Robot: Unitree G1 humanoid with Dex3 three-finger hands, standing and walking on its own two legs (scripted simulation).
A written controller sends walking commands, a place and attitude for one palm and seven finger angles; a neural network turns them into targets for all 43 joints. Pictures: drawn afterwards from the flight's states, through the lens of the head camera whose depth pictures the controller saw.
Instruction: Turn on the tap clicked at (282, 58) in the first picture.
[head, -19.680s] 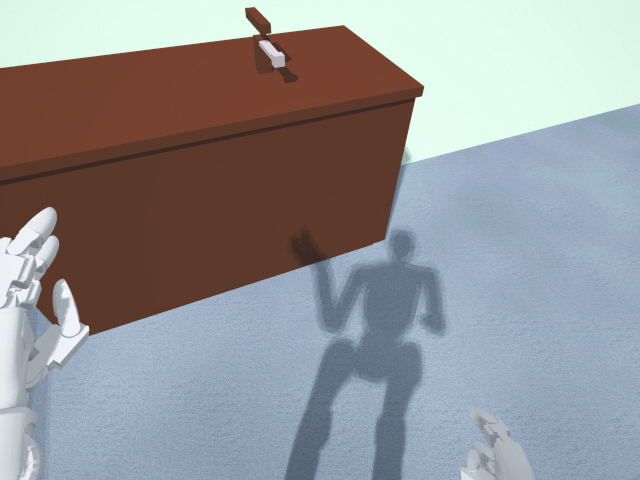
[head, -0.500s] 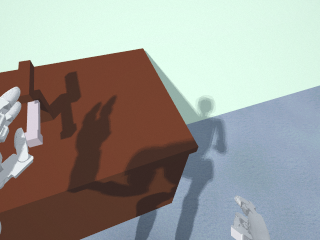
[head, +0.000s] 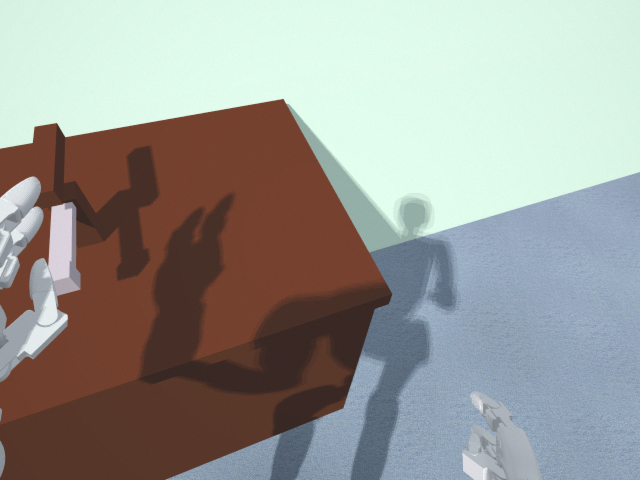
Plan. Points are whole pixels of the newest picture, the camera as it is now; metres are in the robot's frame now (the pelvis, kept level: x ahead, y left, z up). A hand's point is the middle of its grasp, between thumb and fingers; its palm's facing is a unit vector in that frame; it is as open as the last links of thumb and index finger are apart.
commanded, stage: shuffle to correct the standing spot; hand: left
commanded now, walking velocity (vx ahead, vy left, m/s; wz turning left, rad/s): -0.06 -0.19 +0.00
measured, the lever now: (62, 278) +0.31 +0.32 +0.07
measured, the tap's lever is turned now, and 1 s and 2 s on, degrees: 0 0 0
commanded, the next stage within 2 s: come to a stop and stand still in 1.62 s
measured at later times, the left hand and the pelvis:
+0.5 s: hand (66, 322) +0.22 +0.23 +0.17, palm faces +0.30 -0.85 -0.42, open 7.4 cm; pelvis +0.00 +0.00 +0.00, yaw +0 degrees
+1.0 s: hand (61, 318) +0.22 +0.24 +0.17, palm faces +0.32 -0.85 -0.41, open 7.4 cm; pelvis +0.00 +0.00 +0.00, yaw +0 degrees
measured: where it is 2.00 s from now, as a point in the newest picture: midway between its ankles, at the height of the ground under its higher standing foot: outside the picture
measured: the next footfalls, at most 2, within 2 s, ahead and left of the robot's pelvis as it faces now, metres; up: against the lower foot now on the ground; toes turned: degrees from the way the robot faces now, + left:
none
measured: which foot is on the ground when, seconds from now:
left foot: down 0.00-1.00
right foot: down 0.00-1.00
